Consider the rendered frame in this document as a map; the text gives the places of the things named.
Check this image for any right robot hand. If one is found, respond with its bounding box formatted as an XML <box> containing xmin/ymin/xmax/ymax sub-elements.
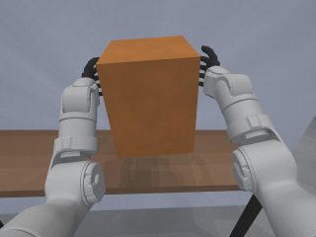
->
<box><xmin>198</xmin><ymin>45</ymin><xmax>220</xmax><ymax>87</ymax></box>

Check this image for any left robot hand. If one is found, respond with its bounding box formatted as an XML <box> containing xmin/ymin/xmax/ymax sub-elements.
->
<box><xmin>81</xmin><ymin>57</ymin><xmax>103</xmax><ymax>96</ymax></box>

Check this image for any table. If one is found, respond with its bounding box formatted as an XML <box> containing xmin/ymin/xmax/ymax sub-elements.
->
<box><xmin>0</xmin><ymin>129</ymin><xmax>263</xmax><ymax>237</ymax></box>

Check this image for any robot right upper arm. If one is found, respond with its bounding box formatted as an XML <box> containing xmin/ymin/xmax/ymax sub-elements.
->
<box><xmin>231</xmin><ymin>139</ymin><xmax>316</xmax><ymax>237</ymax></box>

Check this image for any carton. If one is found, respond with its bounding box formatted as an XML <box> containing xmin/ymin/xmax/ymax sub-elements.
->
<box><xmin>95</xmin><ymin>36</ymin><xmax>200</xmax><ymax>159</ymax></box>

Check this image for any robot left forearm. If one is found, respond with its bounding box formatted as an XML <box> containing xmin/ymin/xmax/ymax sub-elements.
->
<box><xmin>44</xmin><ymin>77</ymin><xmax>100</xmax><ymax>198</ymax></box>

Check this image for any robot right forearm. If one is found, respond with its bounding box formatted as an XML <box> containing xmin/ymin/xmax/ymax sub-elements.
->
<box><xmin>202</xmin><ymin>65</ymin><xmax>298</xmax><ymax>180</ymax></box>

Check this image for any robot left upper arm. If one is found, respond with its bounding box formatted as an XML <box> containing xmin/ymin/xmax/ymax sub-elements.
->
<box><xmin>0</xmin><ymin>160</ymin><xmax>106</xmax><ymax>237</ymax></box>

